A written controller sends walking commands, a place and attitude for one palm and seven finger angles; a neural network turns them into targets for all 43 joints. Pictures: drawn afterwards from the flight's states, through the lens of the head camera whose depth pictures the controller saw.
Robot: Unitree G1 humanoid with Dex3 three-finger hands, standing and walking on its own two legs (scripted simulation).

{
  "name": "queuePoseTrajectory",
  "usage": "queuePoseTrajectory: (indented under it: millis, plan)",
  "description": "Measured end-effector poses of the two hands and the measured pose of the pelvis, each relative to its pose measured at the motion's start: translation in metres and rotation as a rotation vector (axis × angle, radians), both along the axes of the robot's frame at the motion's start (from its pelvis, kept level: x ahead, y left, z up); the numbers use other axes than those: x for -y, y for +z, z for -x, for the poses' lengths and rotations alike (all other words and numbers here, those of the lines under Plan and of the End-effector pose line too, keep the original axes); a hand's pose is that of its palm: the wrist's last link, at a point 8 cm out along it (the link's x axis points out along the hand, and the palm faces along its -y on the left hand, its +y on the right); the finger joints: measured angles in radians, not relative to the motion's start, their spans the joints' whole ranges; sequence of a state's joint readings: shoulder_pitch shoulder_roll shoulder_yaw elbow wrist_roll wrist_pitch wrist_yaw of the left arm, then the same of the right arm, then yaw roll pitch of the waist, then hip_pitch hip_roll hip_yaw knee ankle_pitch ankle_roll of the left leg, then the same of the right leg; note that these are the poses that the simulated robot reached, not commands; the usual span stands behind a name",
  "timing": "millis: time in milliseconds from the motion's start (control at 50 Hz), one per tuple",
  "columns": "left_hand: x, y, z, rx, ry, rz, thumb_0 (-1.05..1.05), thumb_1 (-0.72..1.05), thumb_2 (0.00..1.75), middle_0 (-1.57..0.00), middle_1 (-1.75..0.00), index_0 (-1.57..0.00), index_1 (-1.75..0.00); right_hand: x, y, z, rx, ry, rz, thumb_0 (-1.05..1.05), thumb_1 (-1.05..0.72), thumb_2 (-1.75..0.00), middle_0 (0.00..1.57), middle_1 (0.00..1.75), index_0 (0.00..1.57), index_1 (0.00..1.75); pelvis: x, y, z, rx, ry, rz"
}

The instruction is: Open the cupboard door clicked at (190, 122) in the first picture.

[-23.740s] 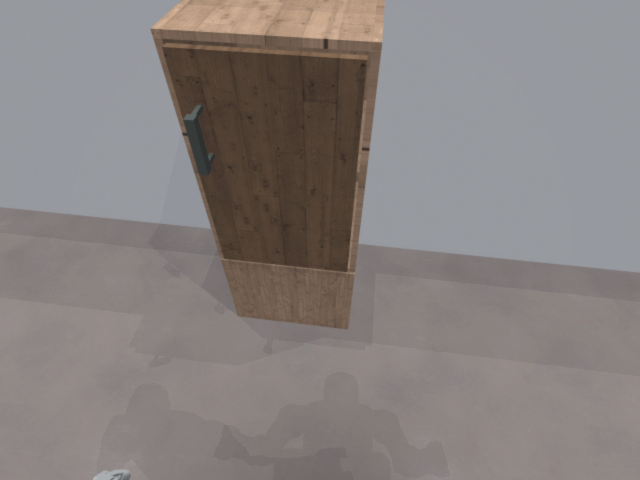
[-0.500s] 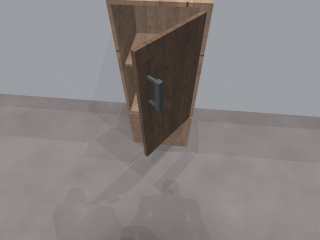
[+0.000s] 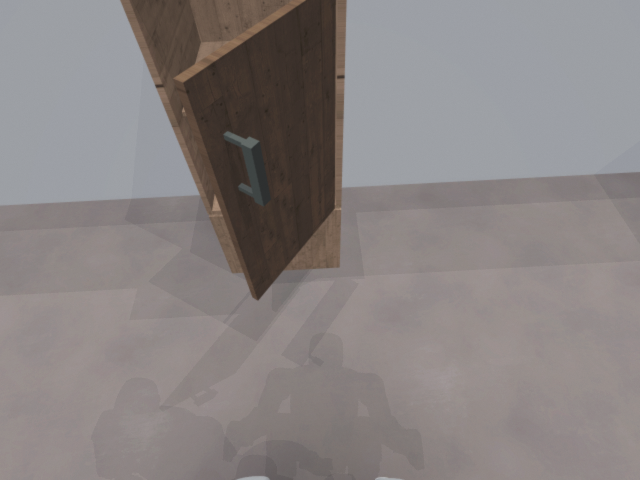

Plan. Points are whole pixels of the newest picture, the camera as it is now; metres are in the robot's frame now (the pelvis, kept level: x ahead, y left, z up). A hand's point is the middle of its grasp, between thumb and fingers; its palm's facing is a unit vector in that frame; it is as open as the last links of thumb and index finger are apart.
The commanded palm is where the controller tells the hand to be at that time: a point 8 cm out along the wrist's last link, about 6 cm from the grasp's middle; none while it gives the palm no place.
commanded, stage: walk to a spot facing it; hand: left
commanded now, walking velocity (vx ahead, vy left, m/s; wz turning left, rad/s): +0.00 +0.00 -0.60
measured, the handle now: (247, 169) +0.55 +0.17 +0.03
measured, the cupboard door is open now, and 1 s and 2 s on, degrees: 54 54 54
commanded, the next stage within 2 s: none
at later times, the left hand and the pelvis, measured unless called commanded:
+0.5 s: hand (198, 473) +0.14 +0.19 -0.16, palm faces -0.21 -0.94 -0.26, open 7.4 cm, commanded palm none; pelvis +0.01 +0.00 +0.00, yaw -17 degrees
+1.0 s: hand (284, 414) +0.22 +0.08 -0.16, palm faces -0.55 -0.80 -0.22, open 7.4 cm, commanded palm none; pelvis +0.01 -0.03 +0.00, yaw -35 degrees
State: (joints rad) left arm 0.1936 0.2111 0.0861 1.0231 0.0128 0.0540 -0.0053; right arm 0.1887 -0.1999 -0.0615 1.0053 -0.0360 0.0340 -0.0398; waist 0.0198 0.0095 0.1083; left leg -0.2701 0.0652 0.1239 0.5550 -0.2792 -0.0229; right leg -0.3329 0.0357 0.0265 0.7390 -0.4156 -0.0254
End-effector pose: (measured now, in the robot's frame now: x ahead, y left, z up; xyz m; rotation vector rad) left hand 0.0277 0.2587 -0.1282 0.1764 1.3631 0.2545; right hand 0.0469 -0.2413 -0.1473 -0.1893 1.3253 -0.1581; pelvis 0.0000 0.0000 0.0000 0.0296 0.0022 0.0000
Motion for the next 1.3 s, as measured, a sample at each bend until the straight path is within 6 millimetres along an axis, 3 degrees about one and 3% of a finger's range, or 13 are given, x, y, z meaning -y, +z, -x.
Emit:
queuePoseTrajectory:
  millis: [80, 180, 320, 400, 520, 600, 660, 760, 880, 1000, 1100, 1180, 1300]
  plan:
    - [0.005, 0.004, -0.02, 0.048, -0.052, -0.042, 0.01, 0.91, 0.9, -0.2, -0.3, -0.2, -0.3, 0.02, -0.008, -0.005, 0.017, -0.043, -0.004, 0.0, -0.9, -0.9, 0.2, 0.3, 0.21, 0.3, 0.011, -0.005, -0.001, -0.004, -0.036, 0.002]
    - [0.016, 0.015, -0.033, 0.033, -0.111, -0.049, 0.01, 0.9, 0.9, -0.2, -0.3, -0.2, -0.3, 0.032, 0.008, -0.021, 0.085, -0.096, 0.006, 0.0, -0.91, -0.9, 0.2, 0.3, 0.2, 0.3, 0.015, 0.007, -0.003, -0.014, -0.103, -0.012]
    - [0.023, 0.017, -0.056, 0.022, -0.208, -0.02, 0.01, 0.9, 0.9, -0.2, -0.3, -0.21, -0.3, 0.03, 0.029, -0.042, 0.202, -0.166, 0.012, 0.0, -0.91, -0.9, 0.2, 0.3, 0.2, 0.3, 0.01, 0.015, -0.007, -0.031, -0.209, -0.024]
    - [0.018, 0.009, -0.075, 0.031, -0.256, -0.001, 0.01, 0.9, 0.9, -0.2, -0.3, -0.21, -0.3, 0.024, 0.036, -0.042, 0.245, -0.203, 0.032, 0.0, -0.9, -0.9, 0.2, 0.3, 0.2, 0.3, 0.001, 0.012, -0.011, -0.038, -0.257, -0.013]
    - [0.019, -0.001, -0.123, 0.107, -0.336, 0.024, 0.01, 0.9, 0.9, -0.2, -0.3, -0.2, -0.3, 0.019, 0.029, 0.0, 0.182, -0.213, 0.071, 0.0, -0.9, -0.9, 0.2, 0.3, 0.21, 0.3, -0.002, 0.003, -0.01, -0.033, -0.301, 0.02]
    - [0.038, 0.009, -0.154, 0.165, -0.413, 0.032, 0.01, 0.91, 0.9, -0.2, -0.3, -0.2, -0.3, 0.023, 0.021, 0.043, 0.095, -0.268, 0.058, 0.0, -0.9, -0.9, 0.2, 0.3, 0.21, 0.3, 0.006, 0.004, -0.01, -0.025, -0.351, 0.044]
    - [0.054, 0.004, -0.173, 0.208, -0.495, 0.014, 0.01, 0.9, 0.9, -0.2, -0.3, -0.2, -0.3, 0.035, 0.006, 0.072, 0.066, -0.35, 0.049, 0.0, -0.9, -0.9, 0.2, 0.3, 0.21, 0.3, 0.018, -0.011, -0.01, -0.025, -0.398, 0.017]
    - [0.071, 0.001, -0.18, 0.159, -0.571, -0.003, 0.01, 0.9, 0.9, -0.2, -0.3, -0.2, -0.3, 0.047, 0.008, 0.102, 0.033, -0.461, 0.08, 0.0, -0.9, -0.9, 0.2, 0.3, 0.21, 0.3, 0.017, -0.008, -0.008, -0.014, -0.459, 0.019]
    - [0.092, -0.011, -0.195, 0.12, -0.646, 0.053, 0.01, 0.9, 0.9, -0.2, -0.3, -0.2, -0.3, 0.037, 0.021, 0.122, 0.072, -0.53, 0.135, 0.0, -0.91, -0.9, 0.2, 0.3, 0.2, 0.3, 0.011, -0.009, -0.015, -0.032, -0.537, 0.026]
    - [0.133, 0.003, -0.215, 0.149, -0.722, 0.099, 0.01, 0.9, 0.9, -0.2, -0.3, -0.2, -0.3, 0.016, 0.026, 0.154, 0.006, -0.58, 0.074, 0.0, -0.9, -0.9, 0.2, 0.3, 0.2, 0.3, 0.027, 0.004, -0.012, -0.037, -0.61, 0.034]
    - [0.172, 0.005, -0.226, 0.211, -0.816, 0.09, 0.01, 0.9, 0.9, -0.2, -0.3, -0.2, -0.3, 0.021, 0.006, 0.18, -0.005, -0.675, 0.021, 0.0, -0.9, -0.9, 0.2, 0.3, 0.21, 0.3, 0.049, -0.007, -0.008, -0.041, -0.684, 0.013]
    - [0.184, 0.01, -0.22, 0.175, -0.847, 0.067, 0.01, 0.9, 0.9, -0.2, -0.3, -0.2, -0.3, 0.035, 0.009, 0.179, 0.002, -0.737, 0.015, 0.0, -0.9, -0.9, 0.2, 0.3, 0.21, 0.3, 0.057, 0.0, -0.012, -0.035, -0.728, 0.013]
    - [0.185, 0.011, -0.213, 0.066, -0.878, 0.061, 0.01, 0.9, 0.9, -0.2, -0.3, -0.21, -0.3, 0.066, 0.031, 0.141, 0.125, -0.783, 0.061, 0.0, -0.91, -0.9, 0.2, 0.3, 0.2, 0.3, 0.071, 0.013, -0.032, -0.034, -0.815, -0.011]
